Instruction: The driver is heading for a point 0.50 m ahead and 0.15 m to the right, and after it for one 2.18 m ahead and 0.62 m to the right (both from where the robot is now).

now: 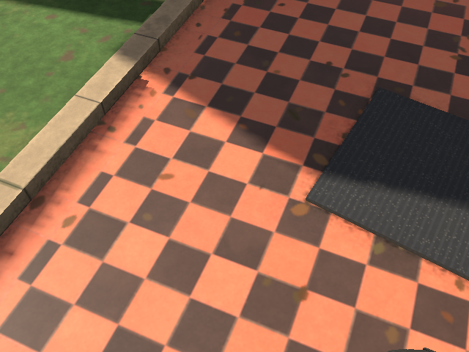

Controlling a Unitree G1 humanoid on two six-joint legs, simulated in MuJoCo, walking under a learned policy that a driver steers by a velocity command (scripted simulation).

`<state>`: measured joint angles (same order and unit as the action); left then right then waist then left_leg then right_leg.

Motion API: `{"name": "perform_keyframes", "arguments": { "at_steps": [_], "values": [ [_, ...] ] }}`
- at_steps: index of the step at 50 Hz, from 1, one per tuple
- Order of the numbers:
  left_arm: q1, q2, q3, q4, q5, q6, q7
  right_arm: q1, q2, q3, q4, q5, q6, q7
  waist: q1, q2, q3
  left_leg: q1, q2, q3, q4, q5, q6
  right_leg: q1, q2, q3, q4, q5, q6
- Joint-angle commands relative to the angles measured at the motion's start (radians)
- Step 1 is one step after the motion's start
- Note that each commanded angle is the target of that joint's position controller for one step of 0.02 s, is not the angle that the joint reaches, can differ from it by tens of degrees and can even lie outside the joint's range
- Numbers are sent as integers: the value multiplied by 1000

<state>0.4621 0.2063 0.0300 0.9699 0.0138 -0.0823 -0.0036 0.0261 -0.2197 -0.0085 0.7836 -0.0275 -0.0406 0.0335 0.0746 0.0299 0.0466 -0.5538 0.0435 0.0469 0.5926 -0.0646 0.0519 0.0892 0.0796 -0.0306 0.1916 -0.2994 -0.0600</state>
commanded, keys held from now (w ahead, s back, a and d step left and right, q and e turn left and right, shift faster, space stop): w+e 0.60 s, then e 0.22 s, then no key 0.18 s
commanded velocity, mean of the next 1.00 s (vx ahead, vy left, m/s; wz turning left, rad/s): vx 0.40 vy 0.00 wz -0.44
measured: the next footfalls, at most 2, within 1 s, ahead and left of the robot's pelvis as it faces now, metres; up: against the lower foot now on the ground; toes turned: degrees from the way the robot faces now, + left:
left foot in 0.06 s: +0.20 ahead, +0.10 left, +0.00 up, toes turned +1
right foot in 0.62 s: +0.43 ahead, -0.13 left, +0.00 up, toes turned -24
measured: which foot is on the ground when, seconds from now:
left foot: up 0.00-0.04, down 0.06-0.64, up 0.66-1.00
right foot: down 0.00-0.08, up 0.10-0.60, down 0.62-1.00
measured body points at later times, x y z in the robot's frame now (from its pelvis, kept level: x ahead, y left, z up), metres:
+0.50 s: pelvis +0.24 +0.01 +0.00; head +0.27 +0.01 +0.45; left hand +0.45 +0.21 -0.12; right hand +0.17 -0.23 -0.14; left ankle +0.16 +0.10 -0.74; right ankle +0.37 -0.14 -0.69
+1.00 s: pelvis +0.43 -0.08 +0.01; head +0.46 -0.12 +0.45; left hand +0.61 +0.14 -0.11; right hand +0.42 -0.37 -0.13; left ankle +0.59 +0.01 -0.67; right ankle +0.39 -0.11 -0.74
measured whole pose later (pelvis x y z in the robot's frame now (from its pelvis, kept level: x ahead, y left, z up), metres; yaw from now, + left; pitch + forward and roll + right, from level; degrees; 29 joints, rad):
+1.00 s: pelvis +0.43 -0.08 +0.01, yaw -30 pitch +1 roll +0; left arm 0.29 0.26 0.06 0.84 0.01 -0.02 0.01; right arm 0.15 -0.26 -0.04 0.79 -0.03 0.01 -0.01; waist 0.03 0.04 0.09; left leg -0.62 0.08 -0.03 0.92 -0.20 -0.04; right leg -0.16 0.15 0.06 0.34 -0.19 -0.13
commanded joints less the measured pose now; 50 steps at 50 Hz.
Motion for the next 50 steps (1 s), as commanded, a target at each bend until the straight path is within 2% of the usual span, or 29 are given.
{"name": "perform_keyframes", "arguments": {
  "at_steps": [1, 2, 3, 4, 5, 6, 7, 8, 9, 11, 14, 17, 20, 25, 28, 29, 30, 31, 32, 33, 34, 35, 36, 37, 38, 39, 42, 47, 50],
  "values": [
    [11, 170, 32, -27, 5, -2, 14, 34, -99, -30, -47, -3, -27, -13, -82, -101, -3, 146, -53, 7, -75, -88, 34, -24, -294, 132, 143, 823, -100],
    [-6, 173, 31, -28, 2, 1, 12, 172, -116, -41, -1, -8, -38, -22, -145, -76, -75, 323, -75, 14, -144, -63, 54, -58, -258, 109, 298, 854, -84],
    [-11, 154, 24, -45, -7, 0, 9, 332, -167, -58, 39, -28, -51, -36, -203, -29, -185, 581, 31, -89, -152, -82, 91, -214, -214, 85, 512, 668, -68],
    [72, 46, -3, -84, -42, -1, 3, 435, -273, -85, 40, -54, -51, -47, -191, 164, -341, 896, 344, -492, -184, -159, 191, -545, -79, 2, 871, 148, -22],
    [79, 125, 21, -66, -24, 11, 15, 406, -250, -86, 37, -18, -34, -39, -178, 139, -356, 837, 418, -691, -291, -207, 224, -661, -28, 51, 1020, -224, -30],
    [8, 159, 36, -70, -8, 20, 14, 309, -184, -68, 25, -1, -29, -36, -138, 48, -193, 690, 361, -549, -323, -279, 193, -694, -90, 96, 1044, -146, -39],
    [-34, 130, 31, -78, -8, 20, 4, 237, -129, -54, 16, 4, -33, -33, -115, 31, -93, 557, 315, -424, -377, -258, 166, -682, -126, 95, 1004, -75, -36],
    [-47, 110, 31, -76, -3, 29, -3, 213, -101, -47, 18, 5, -40, -34, -94, 42, -43, 473, 271, -327, -416, -213, 130, -652, -149, 88, 966, -39, -33],
    [-42, 103, 33, -75, 11, 43, -10, 208, -87, -43, 29, 9, -47, -38, -70, 60, -15, 412, 236, -249, -439, -160, 105, -622, -164, 83, 945, -20, -24],
    [-40, 81, 33, -74, 16, 65, -24, 228, -89, -45, 40, 12, -67, -41, -52, 51, -17, 383, 218, -165, -462, -64, 98, -607, -167, 72, 949, 25, -11],
    [-125, 78, 38, -106, 15, 78, -34, 266, -108, -54, 61, 17, -80, -43, -49, 36, 5, 414, 207, -64, -487, 10, 98, -709, -183, 64, 921, 125, 7],
    [-222, 73, 38, -142, 15, 81, -40, 317, -99, -53, 86, 12, -77, -45, -64, 31, 28, 454, 194, 11, -488, 69, 98, -788, -187, 51, 834, 216, 21],
    [-320, 57, 27, -177, 15, 76, -49, 340, -105, -52, 101, 11, -75, -47, -82, 31, 47, 478, 182, 83, -475, 137, 87, -771, -174, 9, 668, 300, 22],
    [-455, 57, 16, -241, 23, 71, -62, 420, -130, -59, 140, 7, -61, -59, -122, 32, 65, 624, 227, 152, -414, 310, 80, -751, -148, -76, 492, 249, -27],
    [-422, 75, 25, -246, 26, 73, -56, 408, -162, -66, 146, 3, -44, -67, -90, 62, 24, 684, 237, 202, -264, 684, 65, -636, -73, -133, 447, 103, -83],
    [-369, 88, 33, -233, 26, 72, -52, 400, -180, -71, 146, 2, -36, -69, -63, 75, -12, 692, 240, 213, -162, 812, 62, -567, -36, -147, 439, 46, -106],
    [-278, 106, 45, -209, 26, 66, -46, 395, -195, -75, 143, 2, -26, -68, -26, 74, -68, 680, 238, 219, -9, 841, 60, -464, 1, -147, 405, 14, -132],
    [-128, 133, 63, -161, 37, 53, -34, 378, -199, -77, 133, 9, -18, -65, 46, 28, -144, 581, 214, 236, 233, 717, 30, -262, 18, -114, 302, 81, -162],
    [-28, 243, 97, -145, 51, 49, -17, 388, -144, -63, 88, 28, -22, -60, 73, -97, -250, 284, 150, 239, 571, 286, -19, 22, -203, 183, 269, 90, -240],
    [-96, 337, 118, -177, 22, 57, -13, 380, -102, -61, 17, 32, -31, -48, 3, -262, -313, -65, -84, 117, 899, -515, -80, 193, -465, 711, 170, 494, -396],
    [-80, 315, 114, -175, -7, 64, -7, 283, -146, -65, 4, 18, -34, -49, 30, -58, -276, -119, -16, -57, 896, -436, -75, 148, -441, 572, 180, 737, -381],
    [-128, 269, 101, -168, -12, 62, 1, 265, -115, -55, -5, 32, -41, -50, -3, -49, -174, -120, 17, -60, 844, -361, -71, 37, -416, 432, 190, 872, -353],
    [-176, 213, 86, -171, -14, 62, 4, 282, -113, -55, 12, 27, -41, -54, -47, -3, -91, -81, 47, -62, 741, -330, -70, -83, -348, 332, 168, 885, -288],
    [-216, 179, 75, -177, -22, 61, 8, 278, -120, -58, 9, 6, -26, -55, -78, -11, -57, -45, 57, -68, 676, -317, -76, -161, -291, 279, 149, 865, -250],
    [-245, 162, 66, -188, -22, 59, 9, 307, -118, -59, 13, -9, -6, -52, -104, -25, -67, 6, 55, -68, 636, -304, -84, -210, -260, 242, 136, 874, -231],
    [-235, 167, 64, -189, -20, 53, 6, 313, -115, -60, 10, -14, 12, -50, -110, -29, -83, 27, 44, -64, 606, -296, -93, -227, -245, 231, 138, 926, -223],
    [-196, 212, 74, -185, -11, 44, 3, 306, -97, -54, -4, -5, 35, -48, -112, -47, -124, 15, 26, -49, 525, -235, -106, -223, -216, 201, 150, 1014, -202],
    [-136, 189, 58, -174, -8, 56, 14, 193, -113, -51, -37, 1, 47, -48, -65, -99, -117, -29, 28, -53, 377, -129, -94, -167, -204, 205, 153, 947, -132],
    [-109, 188, 52, -165, 0, 61, 21, 148, -117, -47, -46, 7, 50, -50, -41, -105, -102, -32, 22, -61, 297, -118, -78, -116, -230, 233, 159, 924, -127]
  ]
}}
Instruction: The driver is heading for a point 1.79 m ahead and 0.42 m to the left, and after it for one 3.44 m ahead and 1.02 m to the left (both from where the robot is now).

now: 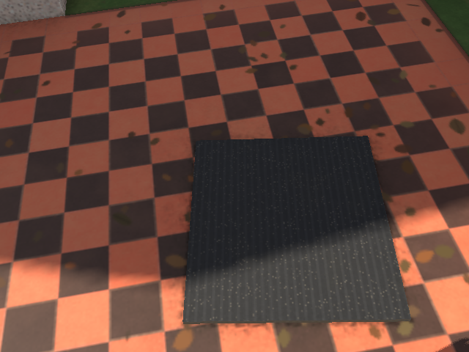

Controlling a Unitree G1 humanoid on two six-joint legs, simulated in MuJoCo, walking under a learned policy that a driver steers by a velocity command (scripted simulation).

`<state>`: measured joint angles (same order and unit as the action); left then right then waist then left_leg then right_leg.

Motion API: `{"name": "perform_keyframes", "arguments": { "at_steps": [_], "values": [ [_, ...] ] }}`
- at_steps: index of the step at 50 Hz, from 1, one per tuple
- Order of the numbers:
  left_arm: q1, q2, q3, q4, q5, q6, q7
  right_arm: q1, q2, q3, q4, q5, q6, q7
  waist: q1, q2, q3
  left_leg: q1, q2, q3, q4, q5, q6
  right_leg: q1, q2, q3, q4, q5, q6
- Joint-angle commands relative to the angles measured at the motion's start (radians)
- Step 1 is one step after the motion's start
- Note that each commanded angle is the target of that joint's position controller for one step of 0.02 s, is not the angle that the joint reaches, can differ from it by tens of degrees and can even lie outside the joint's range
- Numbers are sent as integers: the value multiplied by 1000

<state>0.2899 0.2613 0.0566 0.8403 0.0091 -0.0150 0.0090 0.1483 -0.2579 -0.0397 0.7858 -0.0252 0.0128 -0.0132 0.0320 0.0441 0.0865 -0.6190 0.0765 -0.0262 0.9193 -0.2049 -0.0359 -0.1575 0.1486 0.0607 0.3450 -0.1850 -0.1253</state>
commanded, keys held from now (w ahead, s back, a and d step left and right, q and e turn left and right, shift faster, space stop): no key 1.00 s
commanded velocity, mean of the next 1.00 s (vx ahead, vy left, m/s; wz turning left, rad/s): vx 0.02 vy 0.00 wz -0.07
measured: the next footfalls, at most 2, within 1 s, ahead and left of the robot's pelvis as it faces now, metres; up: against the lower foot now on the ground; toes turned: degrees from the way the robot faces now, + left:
left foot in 0.20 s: +0.13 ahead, +0.13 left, +0.00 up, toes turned -2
right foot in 0.46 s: +0.05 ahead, -0.09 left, +0.00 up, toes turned +2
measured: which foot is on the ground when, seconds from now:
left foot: up 0.00-0.18, down 0.20-1.00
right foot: down 0.00-0.20, up 0.22-0.44, down 0.46-1.00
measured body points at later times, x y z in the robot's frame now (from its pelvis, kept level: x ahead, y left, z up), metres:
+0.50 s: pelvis +0.04 +0.03 +0.00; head +0.05 +0.04 +0.45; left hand +0.11 +0.29 -0.15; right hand +0.13 -0.21 -0.14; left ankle +0.09 +0.13 -0.74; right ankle +0.01 -0.09 -0.74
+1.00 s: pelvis +0.05 +0.01 +0.00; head +0.05 +0.01 +0.45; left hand +0.06 +0.25 -0.16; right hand +0.05 -0.23 -0.16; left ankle +0.09 +0.13 -0.74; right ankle +0.01 -0.09 -0.74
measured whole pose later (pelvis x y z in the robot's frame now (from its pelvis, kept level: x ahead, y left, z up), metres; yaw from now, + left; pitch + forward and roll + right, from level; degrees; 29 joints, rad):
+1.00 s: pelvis +0.05 +0.01 +0.00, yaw -1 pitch -2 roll +0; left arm 0.27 0.18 -0.02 1.12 0.01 -0.01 0.04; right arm 0.26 -0.20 0.00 1.11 -0.01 0.01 -0.02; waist -0.01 0.01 0.03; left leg -0.21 0.00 -0.01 0.38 -0.14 0.00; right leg -0.09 0.05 0.05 0.38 -0.25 -0.03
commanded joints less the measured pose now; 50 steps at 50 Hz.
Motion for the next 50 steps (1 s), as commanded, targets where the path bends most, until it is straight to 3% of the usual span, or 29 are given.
{"name": "perform_keyframes", "arguments": {
  "at_steps": [1, 4, 7, 8, 9, 10, 11, 12, 14, 15, 17, 21, 23, 24, 26, 28, 50],
  "values": [
    [67, 131, 23, -33, 8, -4, 10, 18, -80, -15, -48, 6, -4, -5, 5, -119, -136, 42, -16, 11, -54, 13, 15, 143, -306, 148, 12, 813, -66],
    [64, 127, 15, -24, 17, 0, 13, 15, -78, -11, -43, 12, -7, -11, 9, -121, -113, 104, -41, 13, -136, -45, 33, 150, -321, 163, 43, 832, -83],
    [32, 126, 7, -16, 15, 5, 17, 49, -72, -7, -26, 18, -14, -22, -7, -123, -91, 236, -69, 23, -289, -92, 62, 116, -322, 187, 91, 813, -78],
    [9, 122, 3, -15, 7, 6, 20, 83, -65, -5, -12, 18, -18, -26, -31, -112, -87, 318, -72, 25, -406, -36, 73, 92, -307, 190, 119, 764, -56],
    [-16, 115, -4, -17, -6, 2, 22, 129, -62, -4, 4, 12, -27, -30, -65, -88, -97, 459, -44, -4, -559, 155, 86, 30, -283, 186, 155, 669, -14],
    [14, 76, -19, -32, -10, -8, 22, 161, -117, -10, 8, 0, -38, -39, -47, 16, -165, 615, 109, -155, -571, 513, 117, -38, -222, 153, 224, 427, 35],
    [130, 49, -20, 2, -10, 2, 23, 119, -158, -10, -9, 14, -34, -36, 12, 137, -186, 631, 278, -290, -515, 917, 261, -81, -93, 72, 294, -138, 65],
    [114, 86, -12, 22, -1, 25, 30, 121, -108, 4, -3, 24, -28, -27, -22, 144, -212, 569, 321, -346, -534, 874, 345, -70, -72, 32, 353, -389, 69],
    [16, 90, -9, 23, -2, 47, 25, 74, -74, 24, 2, 7, -30, -19, -26, 79, -143, 477, 244, -285, -607, 595, 309, -76, -80, 40, 423, -398, 85],
    [5, 82, -11, 30, -3, 56, 19, 46, -74, 28, 6, 5, -28, -24, -11, 84, -121, 438, 203, -236, -629, 504, 270, -59, -95, 37, 408, -357, 99],
    [26, 57, -20, 61, 0, 62, 14, 20, -90, 26, 21, 6, -23, -26, 7, 100, -109, 424, 129, -163, -639, 378, 212, -23, -105, 10, 309, -285, 123],
    [27, 38, -32, 117, -2, 57, 23, 34, -114, 17, 59, 17, -13, -21, 2, 70, -116, 423, 83, -142, -618, 160, 161, 65, -113, -29, 39, -42, 131],
    [-7, 74, -31, 121, 14, 45, 25, 49, -108, 14, 72, 19, -13, -15, -21, 47, -95, 355, 62, -155, -639, -27, 104, 101, -186, 53, 4, 28, 121],
    [-20, 98, -27, 134, 9, 42, 23, 62, -101, 11, 78, 23, -10, -10, -45, -2, -46, 356, 24, -127, -664, -99, 90, 17, -197, 66, 24, -18, 104],
    [-19, 63, -37, 160, 4, 28, 18, 52, -88, 10, 104, 19, -6, -9, -36, -51, -17, 430, 13, -102, -627, -55, 87, -73, -203, 79, -20, -64, 95],
    [-22, 67, -39, 176, 4, 17, 23, 66, -85, 8, 127, 16, -8, -7, -45, -82, -37, 475, 10, -88, -590, 33, 93, -81, -211, 91, -46, -46, 90],
    [43, 18, -58, 273, -2, 4, 32, 150, -32, 30, 308, 17, -11, -16, -41, -48, -15, 458, 5, -73, -582, 96, 64, -53, -219, 83, -65, -9, 62]
  ]
}}
Keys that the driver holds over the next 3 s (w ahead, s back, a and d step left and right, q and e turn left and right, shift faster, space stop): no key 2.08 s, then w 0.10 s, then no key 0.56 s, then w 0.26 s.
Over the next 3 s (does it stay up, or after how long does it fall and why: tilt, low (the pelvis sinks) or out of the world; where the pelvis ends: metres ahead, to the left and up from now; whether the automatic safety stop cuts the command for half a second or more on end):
stays up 0.14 0.04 -0.02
